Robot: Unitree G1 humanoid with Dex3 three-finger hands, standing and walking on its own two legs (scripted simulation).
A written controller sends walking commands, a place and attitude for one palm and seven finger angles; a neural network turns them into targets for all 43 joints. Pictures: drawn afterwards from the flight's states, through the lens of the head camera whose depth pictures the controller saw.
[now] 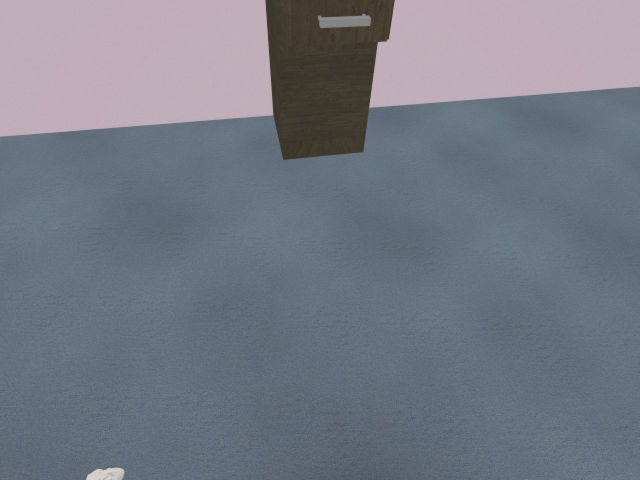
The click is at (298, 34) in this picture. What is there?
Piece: drawer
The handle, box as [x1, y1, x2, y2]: [318, 14, 370, 27]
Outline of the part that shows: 370,17 362,14 361,16 342,17 318,16 320,27 369,25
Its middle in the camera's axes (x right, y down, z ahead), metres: +0.08 -0.78 +1.38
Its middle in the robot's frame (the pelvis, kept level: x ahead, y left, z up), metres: +1.56 +0.01 -0.02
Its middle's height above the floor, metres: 0.75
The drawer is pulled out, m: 0.19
